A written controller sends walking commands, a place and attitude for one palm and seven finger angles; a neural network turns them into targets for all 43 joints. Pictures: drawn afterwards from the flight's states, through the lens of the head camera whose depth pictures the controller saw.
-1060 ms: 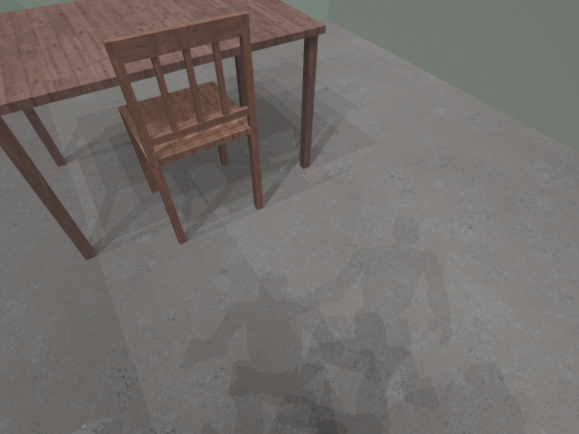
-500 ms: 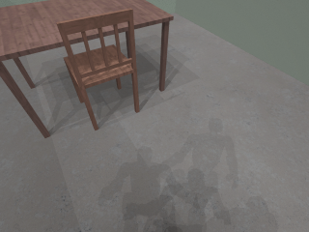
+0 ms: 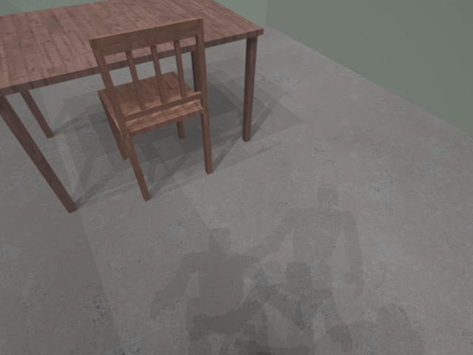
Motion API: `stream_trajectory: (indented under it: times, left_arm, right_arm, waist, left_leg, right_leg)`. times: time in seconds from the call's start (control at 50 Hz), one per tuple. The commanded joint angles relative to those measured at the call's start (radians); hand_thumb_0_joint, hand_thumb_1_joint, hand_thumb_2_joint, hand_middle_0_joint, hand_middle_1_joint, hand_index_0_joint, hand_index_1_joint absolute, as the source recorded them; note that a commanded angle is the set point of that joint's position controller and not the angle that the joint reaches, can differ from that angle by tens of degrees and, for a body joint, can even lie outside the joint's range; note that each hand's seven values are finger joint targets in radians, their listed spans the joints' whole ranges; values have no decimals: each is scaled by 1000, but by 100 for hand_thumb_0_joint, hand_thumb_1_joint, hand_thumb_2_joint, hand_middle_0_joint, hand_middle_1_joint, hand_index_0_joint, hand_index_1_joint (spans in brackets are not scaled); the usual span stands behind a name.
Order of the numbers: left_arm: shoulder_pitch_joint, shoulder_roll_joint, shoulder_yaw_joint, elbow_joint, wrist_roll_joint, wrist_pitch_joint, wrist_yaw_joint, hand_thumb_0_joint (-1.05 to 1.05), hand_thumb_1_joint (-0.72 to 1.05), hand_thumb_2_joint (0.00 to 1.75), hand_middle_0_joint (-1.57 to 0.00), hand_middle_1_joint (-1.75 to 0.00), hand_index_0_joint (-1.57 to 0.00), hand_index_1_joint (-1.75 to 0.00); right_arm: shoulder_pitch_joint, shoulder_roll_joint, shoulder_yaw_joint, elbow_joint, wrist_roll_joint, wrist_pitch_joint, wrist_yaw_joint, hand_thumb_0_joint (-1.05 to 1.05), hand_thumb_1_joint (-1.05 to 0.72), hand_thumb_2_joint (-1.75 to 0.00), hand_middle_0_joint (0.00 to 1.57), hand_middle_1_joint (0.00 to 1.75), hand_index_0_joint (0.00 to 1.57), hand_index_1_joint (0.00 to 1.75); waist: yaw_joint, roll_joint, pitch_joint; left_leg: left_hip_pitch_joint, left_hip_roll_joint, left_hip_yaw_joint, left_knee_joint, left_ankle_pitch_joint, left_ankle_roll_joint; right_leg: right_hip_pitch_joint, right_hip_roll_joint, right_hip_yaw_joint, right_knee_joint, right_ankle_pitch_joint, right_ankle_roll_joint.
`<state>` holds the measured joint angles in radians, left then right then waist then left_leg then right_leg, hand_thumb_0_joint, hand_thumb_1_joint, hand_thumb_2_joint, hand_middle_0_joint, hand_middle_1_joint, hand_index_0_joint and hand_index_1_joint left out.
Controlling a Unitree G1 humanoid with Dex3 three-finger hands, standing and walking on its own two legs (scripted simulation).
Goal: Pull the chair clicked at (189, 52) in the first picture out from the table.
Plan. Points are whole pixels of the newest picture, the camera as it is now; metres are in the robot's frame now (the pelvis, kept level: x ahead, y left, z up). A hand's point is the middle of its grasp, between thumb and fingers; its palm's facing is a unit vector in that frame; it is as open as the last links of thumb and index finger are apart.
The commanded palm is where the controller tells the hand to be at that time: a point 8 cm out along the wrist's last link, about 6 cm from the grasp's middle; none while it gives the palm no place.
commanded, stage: look at it before walking up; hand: left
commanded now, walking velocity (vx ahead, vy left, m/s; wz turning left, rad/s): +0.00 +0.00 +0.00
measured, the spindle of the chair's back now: (158, 76) +1.12 +0.39 -0.10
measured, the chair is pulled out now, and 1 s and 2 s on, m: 0.00 0.00 0.00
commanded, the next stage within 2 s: walk to a spot facing it in 0.48 s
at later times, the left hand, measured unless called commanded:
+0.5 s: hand out of the picture +0.05 +0.24 -0.16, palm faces -0.03 -0.95 -0.31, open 7.4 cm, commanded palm none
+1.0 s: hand out of the picture +0.07 +0.16 -0.18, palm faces -0.06 -0.98 -0.20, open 7.4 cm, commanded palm none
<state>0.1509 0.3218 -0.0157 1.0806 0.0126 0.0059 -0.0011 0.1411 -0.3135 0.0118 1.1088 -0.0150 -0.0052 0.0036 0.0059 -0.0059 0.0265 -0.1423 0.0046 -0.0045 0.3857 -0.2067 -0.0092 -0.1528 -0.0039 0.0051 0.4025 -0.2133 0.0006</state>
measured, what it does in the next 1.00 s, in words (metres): lifts its left foot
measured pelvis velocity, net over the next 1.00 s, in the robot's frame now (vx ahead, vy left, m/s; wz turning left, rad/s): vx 0.07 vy -0.03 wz -0.15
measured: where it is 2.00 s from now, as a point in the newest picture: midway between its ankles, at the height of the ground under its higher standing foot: (257, 321)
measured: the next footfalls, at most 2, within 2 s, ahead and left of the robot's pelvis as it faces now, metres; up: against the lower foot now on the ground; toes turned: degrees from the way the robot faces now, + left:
left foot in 1.34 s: +0.37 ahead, +0.07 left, +0.00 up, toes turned -11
right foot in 1.96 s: +0.49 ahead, -0.24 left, +0.00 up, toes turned -43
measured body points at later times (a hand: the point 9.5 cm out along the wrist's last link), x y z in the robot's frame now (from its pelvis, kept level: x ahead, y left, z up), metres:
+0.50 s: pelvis +0.00 +0.00 +0.00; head +0.00 +0.00 +0.45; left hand +0.06 +0.29 -0.14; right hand +0.07 -0.28 -0.14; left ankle +0.00 +0.13 -0.74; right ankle +0.00 -0.12 -0.74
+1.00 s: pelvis +0.07 -0.03 -0.02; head +0.07 -0.04 +0.43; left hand +0.07 +0.21 -0.17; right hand +0.03 -0.27 -0.18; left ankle +0.02 +0.11 -0.69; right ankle +0.02 -0.11 -0.74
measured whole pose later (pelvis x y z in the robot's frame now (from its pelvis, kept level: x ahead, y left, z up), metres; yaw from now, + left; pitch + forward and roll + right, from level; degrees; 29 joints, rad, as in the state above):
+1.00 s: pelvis +0.07 -0.03 -0.02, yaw -9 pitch -1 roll +0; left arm 0.39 0.17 0.03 1.04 0.02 -0.04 -0.01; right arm 0.32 -0.21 -0.03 1.10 -0.03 0.01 0.01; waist 0.04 0.03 0.02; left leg -0.33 0.08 0.07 1.03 -0.49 -0.01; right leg -0.21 0.05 -0.04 0.61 -0.38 -0.06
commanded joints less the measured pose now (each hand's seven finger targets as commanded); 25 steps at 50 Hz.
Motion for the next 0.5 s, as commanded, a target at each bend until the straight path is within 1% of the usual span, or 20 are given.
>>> stream_trajectory:
  times: [0.0,0.02,0.1,0.12,0.14,0.24,0.32,0.36,0.42,0.46,0.48]
  left_arm:
    - [-29,195,44,-65,-1,-27,15,0,90,90,-20,-30,-20,-30]
    - [-31,193,43,-64,-1,-26,16,0,90,90,-20,-30,-20,-30]
    - [-27,191,43,-61,-1,-25,16,0,90,90,-20,-30,-20,-30]
    - [-21,191,43,-60,0,-25,16,0,90,90,-20,-30,-20,-30]
    - [-21,189,41,-59,0,-24,16,0,90,90,-20,-30,-20,-30]
    - [-18,188,42,-57,0,-26,16,0,90,90,-20,-30,-20,-30]
    - [-15,186,41,-55,1,-24,16,0,90,90,-20,-30,-20,-30]
    - [-12,184,41,-53,1,-24,16,0,90,90,-20,-30,-20,-30]
    - [-12,186,40,-54,1,-25,17,0,90,90,-20,-30,-20,-30]
    - [-10,185,40,-54,0,-26,17,0,90,90,-20,-30,-20,-30]
    - [-8,186,40,-53,0,-28,17,0,90,90,-20,-30,-20,-30]
  right_arm:
    - [-42,-196,-39,-62,6,-26,-17,0,-90,-90,20,30,20,30]
    - [-37,-189,-38,-61,7,-24,-17,0,-90,-90,20,30,20,30]
    - [-39,-194,-38,-60,6,-24,-17,0,-90,-90,20,30,20,30]
    - [-38,-190,-39,-61,6,-24,-16,0,-90,-90,20,30,20,30]
    - [-37,-188,-38,-59,6,-24,-16,0,-90,-90,20,30,20,30]
    - [-33,-188,-39,-57,6,-25,-16,0,-90,-90,20,30,20,30]
    - [-35,-186,-38,-57,7,-23,-16,0,-90,-90,20,30,20,30]
    - [-35,-188,-38,-56,7,-24,-16,0,-90,-90,20,30,20,30]
    - [-28,-185,-37,-55,8,-22,-16,0,-90,-90,20,30,20,30]
    - [-31,-187,-37,-54,7,-25,-16,0,-90,-90,20,30,20,30]
    - [-34,-189,-38,-55,7,-26,-16,0,-90,-90,20,30,20,30]
  waist:
    - [-4,0,-46]
    - [-4,1,-35]
    - [-2,17,-26]
    - [-1,10,-35]
    - [-1,10,-26]
    - [-3,6,-47]
    - [-2,10,-19]
    - [-2,6,-19]
    - [-4,-3,-28]
    - [-3,9,-43]
    - [-2,5,-46]
  left_leg:
    - [6,109,-90,-65,117,37]
    - [-5,111,-91,-68,110,37]
    - [-7,109,-93,-77,93,37]
    - [-1,109,-91,-74,94,37]
    - [-5,109,-92,-77,84,37]
    - [10,110,-91,-71,113,37]
    - [-3,110,-91,-81,85,37]
    - [-2,109,-92,-82,81,38]
    - [1,109,-93,-79,95,37]
    - [13,111,-89,-77,115,37]
    - [19,112,-87,-75,127,37]
  right_leg:
    - [-10,-108,101,-83,80,-29]
    - [-10,-107,96,-82,72,-28]
    - [-16,-105,97,-87,53,-26]
    - [-16,-105,95,-86,52,-26]
    - [-22,-106,95,-89,43,-24]
    - [-11,-108,95,-86,73,-25]
    - [-25,-103,97,-92,46,-24]
    - [-28,-105,98,-93,43,-23]
    - [-19,-103,100,-91,57,-24]
    - [-11,-107,97,-87,79,-24]
    - [-10,-108,97,-86,95,-24]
